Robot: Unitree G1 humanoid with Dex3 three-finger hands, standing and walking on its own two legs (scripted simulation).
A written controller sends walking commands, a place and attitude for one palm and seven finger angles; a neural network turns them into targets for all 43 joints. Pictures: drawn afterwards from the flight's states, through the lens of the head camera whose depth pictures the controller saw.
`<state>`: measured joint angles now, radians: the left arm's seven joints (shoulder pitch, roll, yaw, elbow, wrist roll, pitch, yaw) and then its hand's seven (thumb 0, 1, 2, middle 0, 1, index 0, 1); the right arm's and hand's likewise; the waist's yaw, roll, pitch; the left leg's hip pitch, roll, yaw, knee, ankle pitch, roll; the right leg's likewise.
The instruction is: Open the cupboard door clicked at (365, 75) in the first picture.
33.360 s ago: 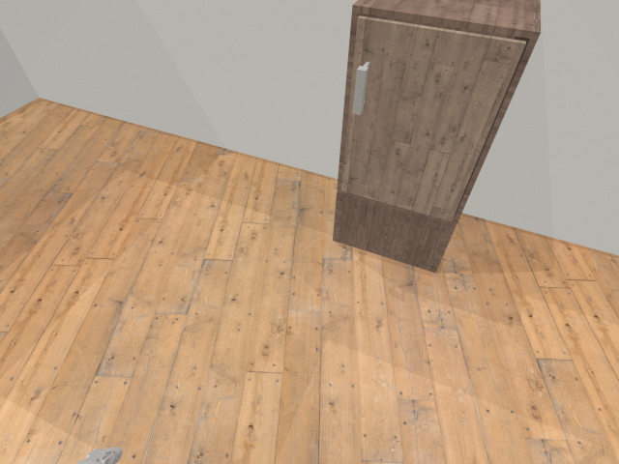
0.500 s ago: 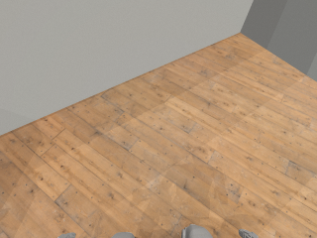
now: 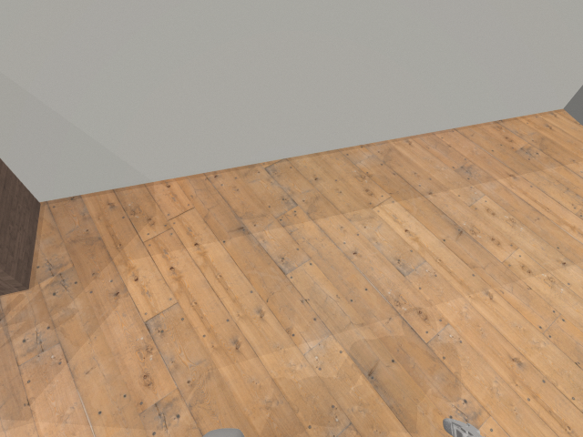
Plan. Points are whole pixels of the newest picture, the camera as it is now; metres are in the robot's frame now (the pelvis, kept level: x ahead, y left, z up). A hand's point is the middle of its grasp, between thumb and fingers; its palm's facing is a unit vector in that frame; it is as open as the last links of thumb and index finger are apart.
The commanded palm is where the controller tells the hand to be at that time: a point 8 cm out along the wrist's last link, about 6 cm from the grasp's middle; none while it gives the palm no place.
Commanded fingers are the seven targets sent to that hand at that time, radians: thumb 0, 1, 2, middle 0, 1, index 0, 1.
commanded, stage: turn to face it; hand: left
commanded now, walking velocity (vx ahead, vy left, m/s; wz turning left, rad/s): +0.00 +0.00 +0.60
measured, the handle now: out of the picture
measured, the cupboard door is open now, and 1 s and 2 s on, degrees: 45 45 45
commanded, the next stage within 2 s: take the last steps up to it in 1.82 s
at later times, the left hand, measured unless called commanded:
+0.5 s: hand out of the picture +0.06 +0.18 -0.14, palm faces +0.29 -0.91 -0.29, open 7.4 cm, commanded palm none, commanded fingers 0.00 0.90 0.90 -0.20 -0.30 -0.20 -0.30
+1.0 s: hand out of the picture -0.01 +0.20 -0.14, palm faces +0.58 -0.77 -0.28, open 7.4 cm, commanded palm none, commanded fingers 0.00 0.90 0.90 -0.20 -0.30 -0.20 -0.30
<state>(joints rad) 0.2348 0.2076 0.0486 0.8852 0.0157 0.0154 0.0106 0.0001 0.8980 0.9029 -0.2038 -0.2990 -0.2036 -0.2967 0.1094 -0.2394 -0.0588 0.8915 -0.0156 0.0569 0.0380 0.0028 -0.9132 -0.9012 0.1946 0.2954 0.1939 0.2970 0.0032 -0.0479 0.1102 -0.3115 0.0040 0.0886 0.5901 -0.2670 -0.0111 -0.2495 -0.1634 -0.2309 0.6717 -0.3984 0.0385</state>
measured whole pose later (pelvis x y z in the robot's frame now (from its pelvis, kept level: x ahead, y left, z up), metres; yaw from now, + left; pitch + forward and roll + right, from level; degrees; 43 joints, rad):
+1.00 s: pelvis +0.03 -0.04 +0.01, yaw +35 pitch +1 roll -1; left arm 0.14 0.26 0.07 0.87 0.01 0.05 0.01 0.00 0.91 0.90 -0.20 -0.30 -0.20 -0.30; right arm 0.16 -0.22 -0.05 0.90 -0.03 0.05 0.01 0.00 -0.91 -0.90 0.20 0.30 0.20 0.30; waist 0.00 0.00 0.09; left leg -0.32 -0.02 -0.08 0.52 -0.22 0.00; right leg -0.40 -0.05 -0.01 0.83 -0.43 0.08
